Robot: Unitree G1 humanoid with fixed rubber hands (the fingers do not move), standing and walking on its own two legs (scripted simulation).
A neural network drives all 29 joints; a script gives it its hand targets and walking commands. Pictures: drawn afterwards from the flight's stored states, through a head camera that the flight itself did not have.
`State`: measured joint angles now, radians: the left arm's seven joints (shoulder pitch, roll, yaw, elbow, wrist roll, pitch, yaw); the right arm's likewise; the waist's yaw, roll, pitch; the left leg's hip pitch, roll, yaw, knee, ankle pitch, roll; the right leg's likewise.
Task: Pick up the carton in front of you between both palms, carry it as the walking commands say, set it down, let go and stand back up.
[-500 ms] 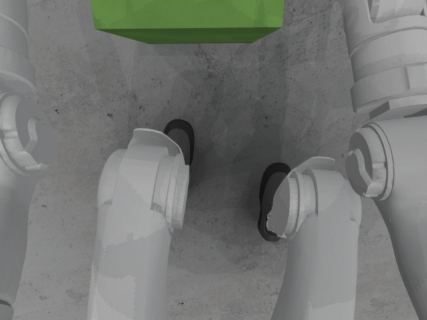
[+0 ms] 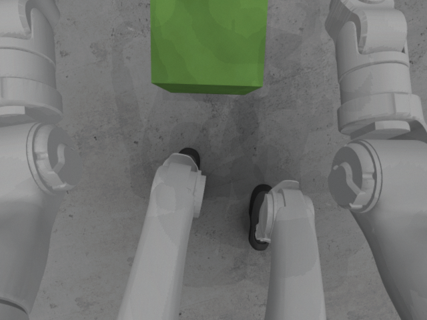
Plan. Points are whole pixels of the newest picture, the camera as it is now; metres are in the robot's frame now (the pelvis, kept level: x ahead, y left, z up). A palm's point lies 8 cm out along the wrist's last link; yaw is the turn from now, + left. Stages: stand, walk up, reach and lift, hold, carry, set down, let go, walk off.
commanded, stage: set down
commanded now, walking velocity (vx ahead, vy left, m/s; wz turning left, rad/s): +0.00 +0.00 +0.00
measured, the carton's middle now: (208, 45) +0.53 +0.14 -0.38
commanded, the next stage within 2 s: let go in 0.40 s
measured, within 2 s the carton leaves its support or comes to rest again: neither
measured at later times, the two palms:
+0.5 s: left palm out of the picture +0.50 +0.36 +0.04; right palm out of the picture +0.59 -0.03 +0.04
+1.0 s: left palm out of the picture +0.35 +0.32 +0.14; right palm out of the picture +0.43 -0.11 +0.13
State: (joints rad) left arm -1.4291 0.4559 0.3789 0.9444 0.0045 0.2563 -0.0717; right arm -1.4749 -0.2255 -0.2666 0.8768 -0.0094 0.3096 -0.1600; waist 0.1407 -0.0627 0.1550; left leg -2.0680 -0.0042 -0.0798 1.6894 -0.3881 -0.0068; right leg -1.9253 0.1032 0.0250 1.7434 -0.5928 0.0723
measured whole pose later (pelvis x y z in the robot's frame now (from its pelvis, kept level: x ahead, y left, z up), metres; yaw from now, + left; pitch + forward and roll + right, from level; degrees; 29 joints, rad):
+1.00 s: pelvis +0.08 +0.02 +0.23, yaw +5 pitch +26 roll -2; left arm -0.33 0.26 0.19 0.58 0.03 0.06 -0.14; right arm -0.36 -0.08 -0.18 0.56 -0.11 0.09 -0.06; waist 0.07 -0.01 0.00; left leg -0.98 -0.04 -0.05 0.71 -0.19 0.02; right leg -0.86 0.02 0.09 0.73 -0.34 0.06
